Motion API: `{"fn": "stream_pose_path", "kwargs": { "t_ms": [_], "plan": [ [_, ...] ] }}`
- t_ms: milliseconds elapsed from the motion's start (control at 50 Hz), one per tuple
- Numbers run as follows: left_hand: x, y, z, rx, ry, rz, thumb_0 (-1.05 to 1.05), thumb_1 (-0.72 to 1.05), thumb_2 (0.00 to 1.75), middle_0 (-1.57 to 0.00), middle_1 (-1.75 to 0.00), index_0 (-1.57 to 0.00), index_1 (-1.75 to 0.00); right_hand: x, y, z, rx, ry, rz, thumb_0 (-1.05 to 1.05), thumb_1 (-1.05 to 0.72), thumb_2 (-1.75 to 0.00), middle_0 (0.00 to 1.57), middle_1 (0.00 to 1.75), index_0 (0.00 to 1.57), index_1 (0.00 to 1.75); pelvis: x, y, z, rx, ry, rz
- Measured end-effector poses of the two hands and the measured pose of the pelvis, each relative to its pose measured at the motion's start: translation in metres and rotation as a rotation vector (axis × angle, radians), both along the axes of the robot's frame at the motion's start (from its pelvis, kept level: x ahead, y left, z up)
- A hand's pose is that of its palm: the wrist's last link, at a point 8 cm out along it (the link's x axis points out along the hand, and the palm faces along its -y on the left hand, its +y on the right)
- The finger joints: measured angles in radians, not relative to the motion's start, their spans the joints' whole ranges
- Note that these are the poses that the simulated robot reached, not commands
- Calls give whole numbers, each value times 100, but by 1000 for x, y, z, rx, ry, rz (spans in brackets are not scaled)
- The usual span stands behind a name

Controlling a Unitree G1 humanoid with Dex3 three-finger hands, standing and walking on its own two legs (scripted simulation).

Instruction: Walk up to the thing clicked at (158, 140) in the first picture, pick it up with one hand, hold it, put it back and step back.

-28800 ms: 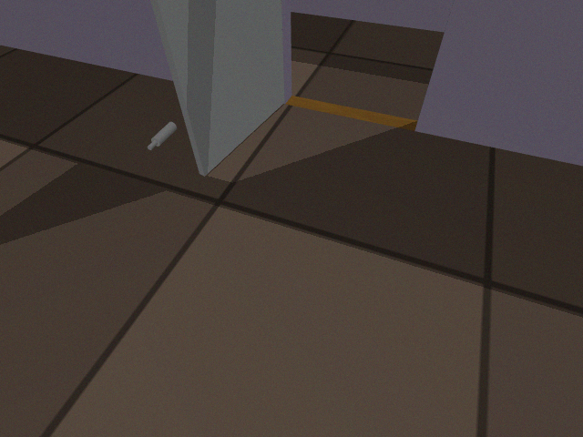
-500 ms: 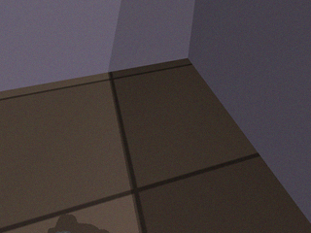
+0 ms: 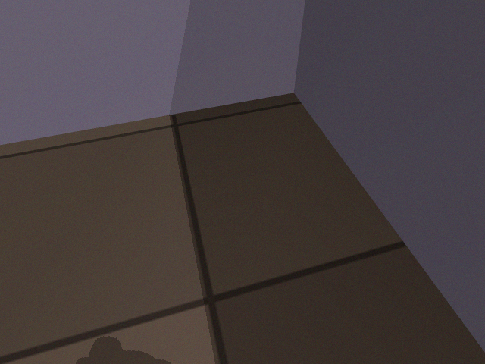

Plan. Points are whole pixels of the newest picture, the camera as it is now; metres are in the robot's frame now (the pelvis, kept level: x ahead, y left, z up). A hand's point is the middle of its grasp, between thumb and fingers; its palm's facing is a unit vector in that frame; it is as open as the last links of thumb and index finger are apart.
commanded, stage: stand
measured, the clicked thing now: out of the picture -1.26 -0.71 -0.75
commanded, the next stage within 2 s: walk up in 0.28 s
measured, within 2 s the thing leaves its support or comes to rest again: neither
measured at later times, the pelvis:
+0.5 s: pelvis -0.02 +0.05 -0.01, yaw -16 degrees
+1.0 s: pelvis -0.01 +0.10 -0.01, yaw -43 degrees
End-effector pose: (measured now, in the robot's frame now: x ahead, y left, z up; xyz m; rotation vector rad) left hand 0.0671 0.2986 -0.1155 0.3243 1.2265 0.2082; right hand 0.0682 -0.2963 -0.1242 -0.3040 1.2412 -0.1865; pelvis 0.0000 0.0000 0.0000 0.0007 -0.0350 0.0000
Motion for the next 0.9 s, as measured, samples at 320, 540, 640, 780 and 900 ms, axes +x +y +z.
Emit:
{"fn": "stream_pose_path", "kwargs": {
  "t_ms": [320,540,640,780,900],
  "plan": [
    [9,0,1,5,-4,-30,1,91,90,-20,-30,-20,-30,-2,-5,-2,4,-3,-30,0,-90,-90,21,30,20,30,1,1,-2,0,5,-45],
    [43,52,-4,82,46,-285,1,90,90,-21,-30,-20,-30,-38,4,13,-86,-144,-224,0,-90,-90,20,30,20,30,-20,59,-16,-11,30,-315],
    [98,62,-11,59,-31,-405,1,91,90,-20,-30,-20,-30,-103,41,21,-129,-98,-348,0,-91,-90,20,30,20,30,-24,91,-17,-12,4,-411],
    [157,53,8,19,-67,-593,1,91,90,-20,-30,-20,-30,-177,89,38,-130,-72,-543,1,-90,-90,21,30,20,30,-18,109,-2,-38,24,-536],
    [187,24,12,31,-31,-755,1,91,90,-20,-30,-20,-30,-226,113,34,-122,-78,-657,1,-90,-90,21,30,20,30,-12,113,-4,-16,30,-662]
  ]
}}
